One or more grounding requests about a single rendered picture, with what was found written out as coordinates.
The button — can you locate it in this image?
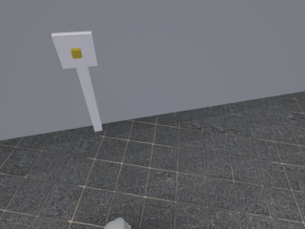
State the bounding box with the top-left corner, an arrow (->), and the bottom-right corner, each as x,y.
71,48 -> 82,59

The robot left thigh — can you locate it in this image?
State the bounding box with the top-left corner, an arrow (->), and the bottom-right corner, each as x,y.
104,219 -> 132,229

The panel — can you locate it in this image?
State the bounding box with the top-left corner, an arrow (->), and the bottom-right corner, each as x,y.
51,31 -> 103,132

